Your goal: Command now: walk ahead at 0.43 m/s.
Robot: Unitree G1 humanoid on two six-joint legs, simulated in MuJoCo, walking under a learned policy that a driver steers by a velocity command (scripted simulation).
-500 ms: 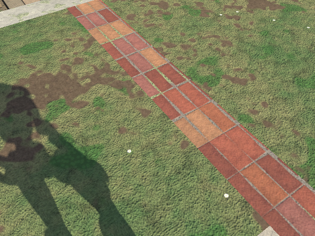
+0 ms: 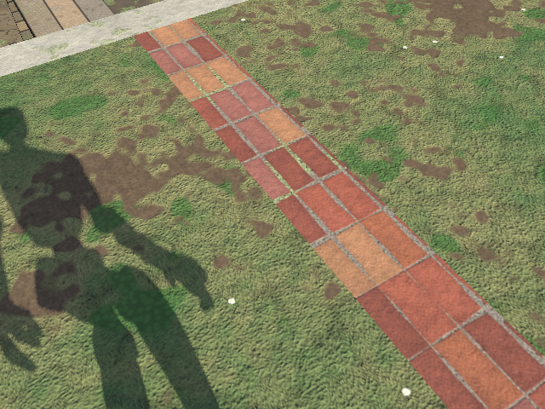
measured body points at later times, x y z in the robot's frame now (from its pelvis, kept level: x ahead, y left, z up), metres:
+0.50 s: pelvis +0.27 +0.07 +0.00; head +0.29 +0.07 +0.45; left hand +0.37 +0.34 -0.14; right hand +0.30 -0.19 -0.14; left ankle +0.30 +0.15 -0.75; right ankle +0.29 -0.09 -0.66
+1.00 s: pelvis +0.55 -0.03 -0.01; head +0.58 -0.04 +0.44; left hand +0.69 +0.22 -0.13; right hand +0.55 -0.30 -0.15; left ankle +0.51 +0.15 -0.64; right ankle +0.58 -0.12 -0.75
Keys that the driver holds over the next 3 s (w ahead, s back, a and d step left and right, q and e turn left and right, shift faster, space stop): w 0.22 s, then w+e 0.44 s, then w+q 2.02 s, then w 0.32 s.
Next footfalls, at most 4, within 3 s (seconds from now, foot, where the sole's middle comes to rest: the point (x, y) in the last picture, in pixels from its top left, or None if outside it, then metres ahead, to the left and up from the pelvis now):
0.26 left None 0.34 0.15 -0.78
0.84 right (357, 375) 0.62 -0.13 -0.78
1.38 left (274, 268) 0.94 0.09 -0.78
1.88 right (312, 187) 1.28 -0.02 -0.78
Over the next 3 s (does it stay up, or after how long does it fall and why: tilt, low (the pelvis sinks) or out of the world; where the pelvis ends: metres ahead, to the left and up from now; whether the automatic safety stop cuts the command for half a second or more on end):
stays up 1.57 0.41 -0.01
